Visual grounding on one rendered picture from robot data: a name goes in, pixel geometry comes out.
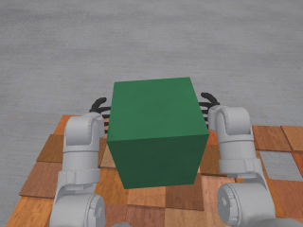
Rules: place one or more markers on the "right robot hand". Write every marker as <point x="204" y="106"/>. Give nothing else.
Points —
<point x="213" y="101"/>

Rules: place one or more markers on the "carton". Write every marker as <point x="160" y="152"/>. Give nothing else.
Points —
<point x="156" y="133"/>

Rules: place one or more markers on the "robot right upper arm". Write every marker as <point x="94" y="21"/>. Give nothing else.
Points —
<point x="248" y="204"/>

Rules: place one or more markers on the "robot left upper arm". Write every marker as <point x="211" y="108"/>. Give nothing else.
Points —
<point x="79" y="210"/>

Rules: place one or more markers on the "robot right forearm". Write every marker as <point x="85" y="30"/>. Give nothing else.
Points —
<point x="236" y="144"/>

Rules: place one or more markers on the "robot left forearm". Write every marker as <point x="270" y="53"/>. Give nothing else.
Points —
<point x="80" y="154"/>

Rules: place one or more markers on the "left robot hand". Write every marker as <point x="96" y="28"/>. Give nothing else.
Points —
<point x="95" y="109"/>

